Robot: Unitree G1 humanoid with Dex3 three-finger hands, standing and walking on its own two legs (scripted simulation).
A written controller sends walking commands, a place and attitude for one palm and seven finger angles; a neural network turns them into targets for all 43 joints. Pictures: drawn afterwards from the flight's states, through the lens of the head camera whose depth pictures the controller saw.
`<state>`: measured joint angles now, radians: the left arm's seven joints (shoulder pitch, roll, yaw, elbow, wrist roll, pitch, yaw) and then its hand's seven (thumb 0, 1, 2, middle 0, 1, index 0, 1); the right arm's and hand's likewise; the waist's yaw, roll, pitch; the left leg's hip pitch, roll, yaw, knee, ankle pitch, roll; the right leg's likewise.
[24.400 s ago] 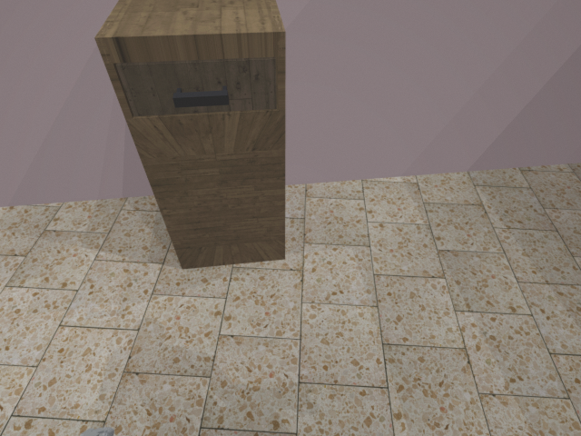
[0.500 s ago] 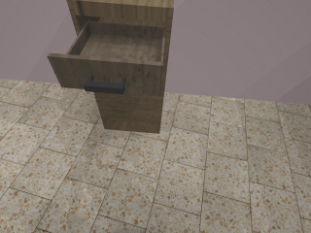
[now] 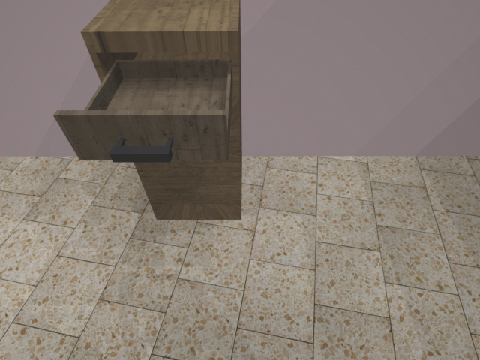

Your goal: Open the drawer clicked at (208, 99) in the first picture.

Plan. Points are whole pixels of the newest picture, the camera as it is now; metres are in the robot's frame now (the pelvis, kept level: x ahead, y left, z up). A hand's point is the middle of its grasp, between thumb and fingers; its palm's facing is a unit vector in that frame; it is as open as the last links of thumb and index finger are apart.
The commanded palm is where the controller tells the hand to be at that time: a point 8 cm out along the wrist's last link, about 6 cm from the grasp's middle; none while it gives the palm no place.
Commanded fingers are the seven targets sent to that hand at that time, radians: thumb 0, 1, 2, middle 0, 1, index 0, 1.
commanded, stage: let the arm hang, fingers relaxed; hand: left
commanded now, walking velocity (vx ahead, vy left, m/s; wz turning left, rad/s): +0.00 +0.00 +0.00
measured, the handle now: (143, 147) +0.55 +0.25 +0.02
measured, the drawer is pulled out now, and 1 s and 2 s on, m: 0.30 0.30 0.30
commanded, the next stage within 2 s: look to check the result in 0.10 s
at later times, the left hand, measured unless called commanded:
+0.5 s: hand out of the picture -0.01 +0.14 -0.17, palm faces +0.04 -0.98 -0.18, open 7.4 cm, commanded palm none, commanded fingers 0.00 0.90 0.90 -0.20 -0.30 -0.20 -0.30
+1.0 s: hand out of the picture +0.02 +0.14 -0.17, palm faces +0.03 -0.98 -0.19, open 7.4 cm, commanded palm none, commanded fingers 0.00 0.90 0.90 -0.20 -0.30 -0.20 -0.30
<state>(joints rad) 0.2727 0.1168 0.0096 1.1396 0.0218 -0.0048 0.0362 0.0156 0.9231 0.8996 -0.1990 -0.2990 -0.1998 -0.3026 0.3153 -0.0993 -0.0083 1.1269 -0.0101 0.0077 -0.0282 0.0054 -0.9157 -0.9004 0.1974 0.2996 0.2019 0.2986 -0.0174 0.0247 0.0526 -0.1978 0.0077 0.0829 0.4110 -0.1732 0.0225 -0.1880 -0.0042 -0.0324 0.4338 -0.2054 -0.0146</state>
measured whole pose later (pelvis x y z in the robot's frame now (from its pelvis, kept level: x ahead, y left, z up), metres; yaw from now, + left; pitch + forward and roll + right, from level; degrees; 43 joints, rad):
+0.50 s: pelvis +0.02 -0.02 +0.00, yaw +0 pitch -2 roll +0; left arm 0.30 0.11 0.02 1.16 0.01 -0.01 0.04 0.01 0.90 0.90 -0.20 -0.30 -0.20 -0.30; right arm 0.30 -0.11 -0.01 1.13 -0.01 0.01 -0.04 0.00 -0.91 -0.90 0.19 0.30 0.20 0.30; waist -0.01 0.02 0.07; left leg -0.18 0.04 0.07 0.40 -0.19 -0.01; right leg -0.15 0.03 -0.04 0.40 -0.21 -0.04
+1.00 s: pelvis +0.03 -0.03 +0.00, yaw +0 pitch -2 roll +0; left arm 0.27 0.12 0.02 1.15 0.01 -0.02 0.04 0.00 0.90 0.90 -0.20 -0.30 -0.20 -0.30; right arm 0.29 -0.11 -0.01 1.14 -0.01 0.01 -0.04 0.00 -0.91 -0.90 0.20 0.30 0.20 0.30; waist -0.01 0.02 0.07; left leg -0.15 0.05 0.07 0.39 -0.20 -0.02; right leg -0.13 0.04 -0.04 0.38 -0.23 -0.05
